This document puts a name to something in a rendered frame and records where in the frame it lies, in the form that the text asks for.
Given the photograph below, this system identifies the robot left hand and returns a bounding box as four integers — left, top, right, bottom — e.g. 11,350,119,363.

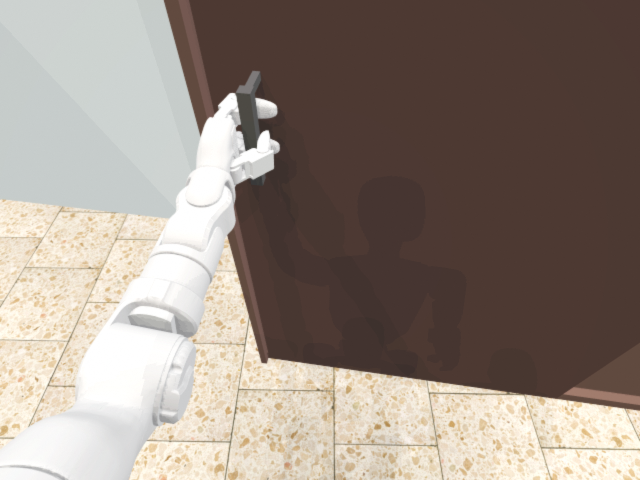
196,93,280,186

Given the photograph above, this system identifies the handle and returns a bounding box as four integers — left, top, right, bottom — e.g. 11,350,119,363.
236,71,266,186

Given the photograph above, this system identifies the wardrobe door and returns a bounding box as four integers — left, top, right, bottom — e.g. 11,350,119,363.
189,0,640,399
574,343,640,396

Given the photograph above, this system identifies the robot left upper arm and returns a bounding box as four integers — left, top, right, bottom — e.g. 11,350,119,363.
0,322,196,480

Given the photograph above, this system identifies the robot left forearm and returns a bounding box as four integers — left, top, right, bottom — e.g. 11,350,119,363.
75,167,236,400

